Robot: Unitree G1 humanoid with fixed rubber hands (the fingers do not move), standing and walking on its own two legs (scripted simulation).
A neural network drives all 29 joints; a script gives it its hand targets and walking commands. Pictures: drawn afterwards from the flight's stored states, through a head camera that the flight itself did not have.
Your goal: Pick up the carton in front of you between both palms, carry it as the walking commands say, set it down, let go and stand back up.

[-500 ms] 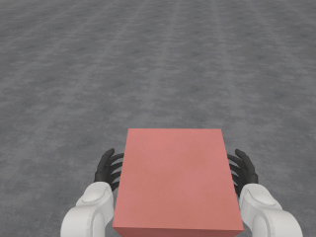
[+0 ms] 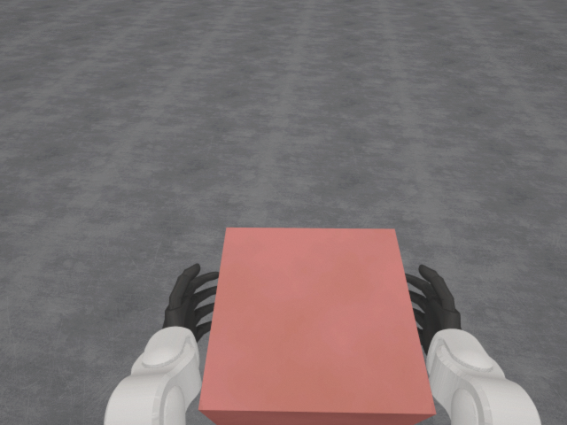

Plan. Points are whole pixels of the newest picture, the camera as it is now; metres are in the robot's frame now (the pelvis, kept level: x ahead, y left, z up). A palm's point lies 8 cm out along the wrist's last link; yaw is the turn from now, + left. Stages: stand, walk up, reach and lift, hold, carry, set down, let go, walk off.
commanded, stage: carry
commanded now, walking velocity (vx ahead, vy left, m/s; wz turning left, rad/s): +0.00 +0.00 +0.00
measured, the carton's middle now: (307, 342) +0.24 +0.00 +0.02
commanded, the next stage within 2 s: hold in 1.56 s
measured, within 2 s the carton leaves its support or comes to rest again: neither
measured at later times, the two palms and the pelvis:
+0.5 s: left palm (211, 220) +0.40 +0.15 +0.09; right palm (408, 220) +0.40 -0.15 +0.09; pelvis +0.17 -0.01 -0.01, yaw +1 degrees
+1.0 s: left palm (212, 224) +0.43 +0.16 +0.04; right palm (388, 225) +0.44 -0.14 +0.04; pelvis +0.17 +0.01 -0.01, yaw +1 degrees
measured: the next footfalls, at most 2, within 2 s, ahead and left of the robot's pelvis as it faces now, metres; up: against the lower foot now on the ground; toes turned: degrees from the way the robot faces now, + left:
right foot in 0.06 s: +0.22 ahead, -0.10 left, +0.00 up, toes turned +10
left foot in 0.28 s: +0.14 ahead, +0.12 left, +0.00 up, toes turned -1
